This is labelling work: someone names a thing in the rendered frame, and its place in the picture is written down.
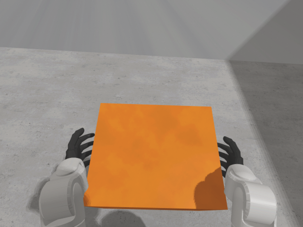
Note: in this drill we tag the robot left hand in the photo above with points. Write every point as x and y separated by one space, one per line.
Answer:
75 148

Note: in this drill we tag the carton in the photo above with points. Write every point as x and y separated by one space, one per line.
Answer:
155 157

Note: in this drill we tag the robot left forearm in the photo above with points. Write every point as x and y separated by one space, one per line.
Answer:
61 199

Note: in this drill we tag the robot right forearm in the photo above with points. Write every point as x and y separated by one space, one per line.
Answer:
253 204

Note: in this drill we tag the robot right hand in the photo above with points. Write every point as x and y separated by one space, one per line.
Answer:
233 156

